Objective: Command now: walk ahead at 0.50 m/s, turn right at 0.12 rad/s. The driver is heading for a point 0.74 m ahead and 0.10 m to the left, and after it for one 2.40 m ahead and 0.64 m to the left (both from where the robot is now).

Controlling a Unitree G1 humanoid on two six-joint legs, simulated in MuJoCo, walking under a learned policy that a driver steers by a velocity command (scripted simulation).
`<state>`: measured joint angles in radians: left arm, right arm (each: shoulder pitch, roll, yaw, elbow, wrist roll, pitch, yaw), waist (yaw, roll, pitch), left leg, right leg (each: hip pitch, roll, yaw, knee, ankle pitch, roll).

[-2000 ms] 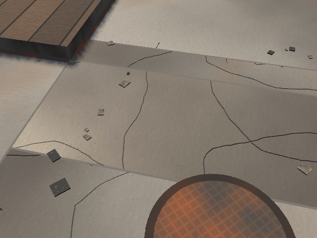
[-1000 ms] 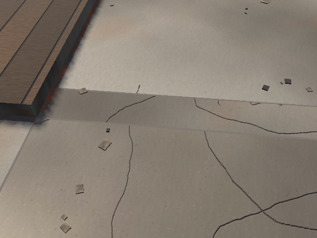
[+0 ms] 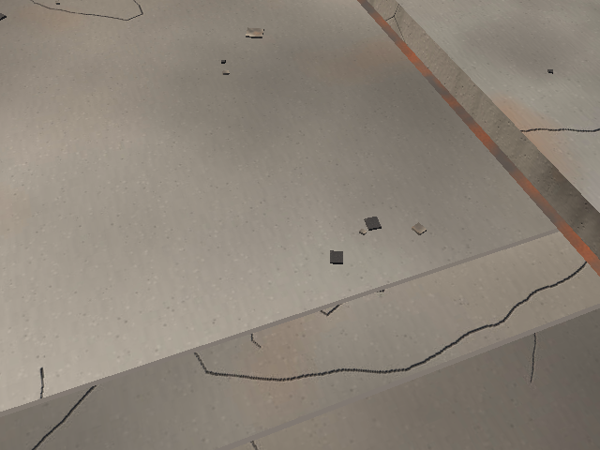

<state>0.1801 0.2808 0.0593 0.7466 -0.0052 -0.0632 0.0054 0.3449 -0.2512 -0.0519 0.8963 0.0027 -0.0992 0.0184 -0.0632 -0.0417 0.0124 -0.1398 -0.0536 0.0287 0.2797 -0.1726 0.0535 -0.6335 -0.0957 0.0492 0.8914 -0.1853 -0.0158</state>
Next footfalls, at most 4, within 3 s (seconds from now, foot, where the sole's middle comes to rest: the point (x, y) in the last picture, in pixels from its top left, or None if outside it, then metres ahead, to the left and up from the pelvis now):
0.24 right None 0.30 -0.15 -0.78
0.78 left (243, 406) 0.59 0.10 -0.78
1.22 right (284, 299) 0.87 0.00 -0.78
1.58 left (211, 367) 0.69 0.18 -0.78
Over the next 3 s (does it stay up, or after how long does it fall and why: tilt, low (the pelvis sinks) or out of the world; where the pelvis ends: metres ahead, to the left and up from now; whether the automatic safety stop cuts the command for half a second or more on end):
stays up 0.74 0.09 -0.01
